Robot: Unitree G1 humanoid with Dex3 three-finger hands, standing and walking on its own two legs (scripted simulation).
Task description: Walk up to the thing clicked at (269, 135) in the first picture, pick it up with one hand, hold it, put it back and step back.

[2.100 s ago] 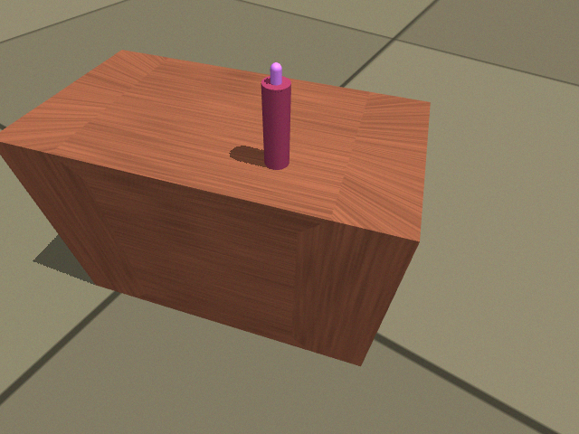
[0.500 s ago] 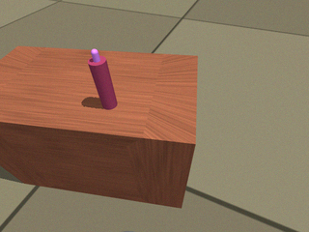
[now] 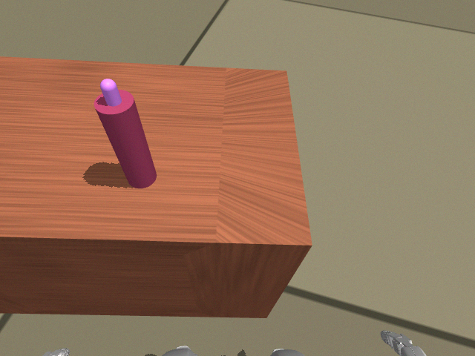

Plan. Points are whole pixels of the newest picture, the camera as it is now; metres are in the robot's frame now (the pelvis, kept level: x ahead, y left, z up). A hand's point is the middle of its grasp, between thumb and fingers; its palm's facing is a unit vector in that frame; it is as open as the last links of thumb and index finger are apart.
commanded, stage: walk up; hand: left
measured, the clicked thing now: (127, 137) +0.48 +0.21 +0.07
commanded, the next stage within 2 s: none
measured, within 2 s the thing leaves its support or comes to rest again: neither
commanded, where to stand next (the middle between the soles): +0.03 -0.01 m, yaw +0 degrees
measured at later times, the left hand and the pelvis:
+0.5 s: hand out of the picture +0.11 +0.24 -0.14, palm faces -0.07 -0.94 -0.35, open 7.4 cm; pelvis -0.02 -0.01 +0.00, yaw -2 degrees
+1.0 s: hand out of the picture +0.08 +0.23 -0.13, palm faces -0.02 -0.95 -0.31, open 7.4 cm; pelvis -0.02 -0.01 +0.02, yaw -2 degrees
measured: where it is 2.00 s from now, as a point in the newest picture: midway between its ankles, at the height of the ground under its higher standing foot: outside the picture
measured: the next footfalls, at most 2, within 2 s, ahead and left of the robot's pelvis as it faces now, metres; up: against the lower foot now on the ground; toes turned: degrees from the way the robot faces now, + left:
right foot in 0.06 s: +0.04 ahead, -0.13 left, +0.00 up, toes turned -1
